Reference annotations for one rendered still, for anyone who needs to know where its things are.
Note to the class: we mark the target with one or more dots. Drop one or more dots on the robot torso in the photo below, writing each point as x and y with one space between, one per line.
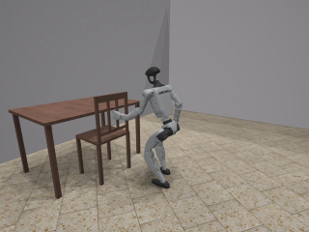
162 105

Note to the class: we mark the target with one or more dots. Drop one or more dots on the right robot forearm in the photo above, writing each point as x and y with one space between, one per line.
177 114

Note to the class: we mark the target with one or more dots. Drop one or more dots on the table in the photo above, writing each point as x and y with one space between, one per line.
54 113

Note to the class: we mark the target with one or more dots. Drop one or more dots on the robot right upper arm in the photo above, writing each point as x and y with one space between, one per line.
174 97

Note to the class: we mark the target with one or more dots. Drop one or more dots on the left robot forearm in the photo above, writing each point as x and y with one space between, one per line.
131 115

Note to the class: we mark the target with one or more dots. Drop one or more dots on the chair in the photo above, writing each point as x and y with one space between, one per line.
101 135

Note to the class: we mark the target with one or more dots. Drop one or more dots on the left robot hand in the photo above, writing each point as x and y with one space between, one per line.
116 115

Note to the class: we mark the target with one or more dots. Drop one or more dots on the robot left upper arm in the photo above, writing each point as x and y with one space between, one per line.
146 95

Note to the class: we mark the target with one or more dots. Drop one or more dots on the left robot shin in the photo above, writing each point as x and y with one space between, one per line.
153 164

